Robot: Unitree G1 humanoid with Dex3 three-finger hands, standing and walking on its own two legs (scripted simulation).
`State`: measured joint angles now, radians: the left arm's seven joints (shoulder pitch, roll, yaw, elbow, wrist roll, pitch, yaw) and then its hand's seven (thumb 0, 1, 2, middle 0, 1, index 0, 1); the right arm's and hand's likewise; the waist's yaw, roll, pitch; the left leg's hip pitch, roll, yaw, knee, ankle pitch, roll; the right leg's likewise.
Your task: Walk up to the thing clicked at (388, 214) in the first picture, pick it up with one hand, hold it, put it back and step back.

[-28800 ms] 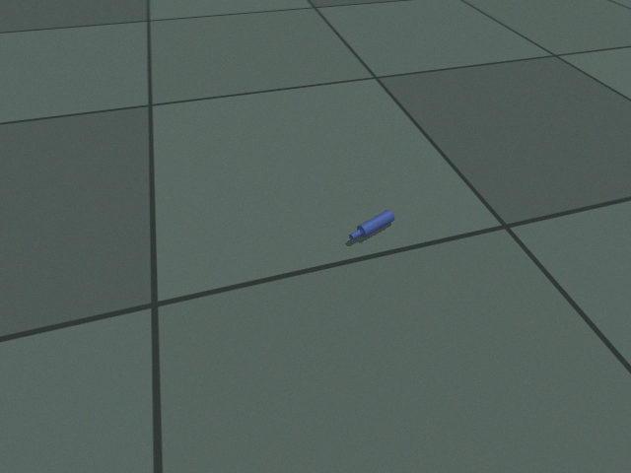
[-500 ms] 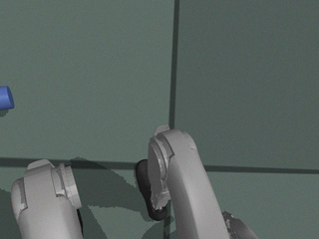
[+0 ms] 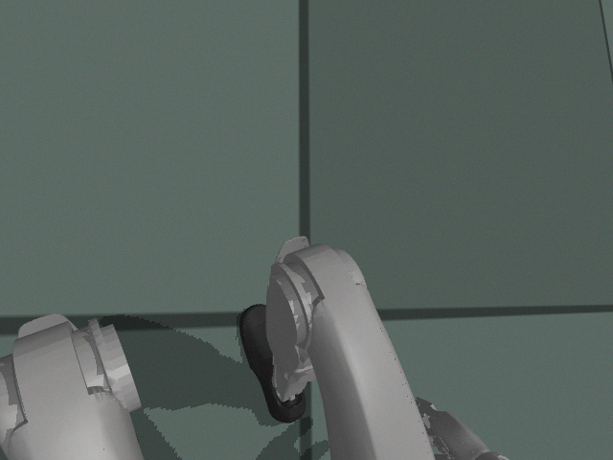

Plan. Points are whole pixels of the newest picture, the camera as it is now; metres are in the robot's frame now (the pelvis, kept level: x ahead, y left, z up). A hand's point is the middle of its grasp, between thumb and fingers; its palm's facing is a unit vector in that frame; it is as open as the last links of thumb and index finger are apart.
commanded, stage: rest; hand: left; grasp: from above
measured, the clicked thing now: out of the picture +0.46 +0.35 -0.27
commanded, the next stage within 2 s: open in 0.12 s
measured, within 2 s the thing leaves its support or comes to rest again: rests again in 0.56 s
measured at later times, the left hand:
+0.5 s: hand out of the picture +0.46 +0.33 -0.23, palm faces -0.44 -0.12 -0.89, open 9.2 cm
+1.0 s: hand out of the picture +0.45 +0.34 -0.23, palm faces -0.45 -0.12 -0.89, open 12.9 cm
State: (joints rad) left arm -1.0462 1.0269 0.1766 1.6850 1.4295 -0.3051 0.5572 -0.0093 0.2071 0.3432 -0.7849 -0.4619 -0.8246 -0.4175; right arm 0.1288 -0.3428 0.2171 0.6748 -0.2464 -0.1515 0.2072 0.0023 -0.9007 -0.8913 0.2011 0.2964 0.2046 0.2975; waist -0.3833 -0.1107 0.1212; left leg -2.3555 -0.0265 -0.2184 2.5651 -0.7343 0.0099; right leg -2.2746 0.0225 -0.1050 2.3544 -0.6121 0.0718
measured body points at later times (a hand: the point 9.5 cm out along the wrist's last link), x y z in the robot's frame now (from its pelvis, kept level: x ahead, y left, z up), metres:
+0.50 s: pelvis +0.00 +0.00 +0.00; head +0.26 +0.13 +0.34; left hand +0.47 +0.34 -0.18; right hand +0.04 -0.26 -0.05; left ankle +0.06 +0.12 -0.27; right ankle +0.13 -0.14 -0.27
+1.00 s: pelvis +0.00 +0.00 +0.00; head +0.27 +0.13 +0.34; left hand +0.47 +0.34 -0.18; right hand +0.04 -0.26 -0.04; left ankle +0.06 +0.12 -0.27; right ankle +0.13 -0.14 -0.27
